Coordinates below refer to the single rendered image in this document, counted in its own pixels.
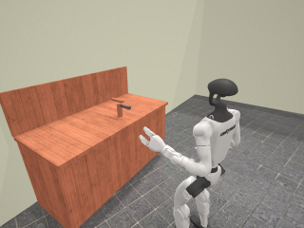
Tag left robot hand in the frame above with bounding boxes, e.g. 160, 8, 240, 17
139, 127, 166, 153

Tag robot right upper arm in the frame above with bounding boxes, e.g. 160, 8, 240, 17
227, 109, 240, 147

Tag humanoid robot torso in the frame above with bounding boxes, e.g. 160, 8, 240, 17
197, 108, 237, 188

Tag robot left forearm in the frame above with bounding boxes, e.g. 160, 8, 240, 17
161, 144, 207, 177

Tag counter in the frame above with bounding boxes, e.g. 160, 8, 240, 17
0, 66, 168, 228

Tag robot head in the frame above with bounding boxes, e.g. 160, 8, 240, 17
206, 78, 238, 123

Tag tap lever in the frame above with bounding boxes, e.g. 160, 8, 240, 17
119, 104, 131, 110

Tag robot left upper arm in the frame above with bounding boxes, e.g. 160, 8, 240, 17
193, 120, 213, 177

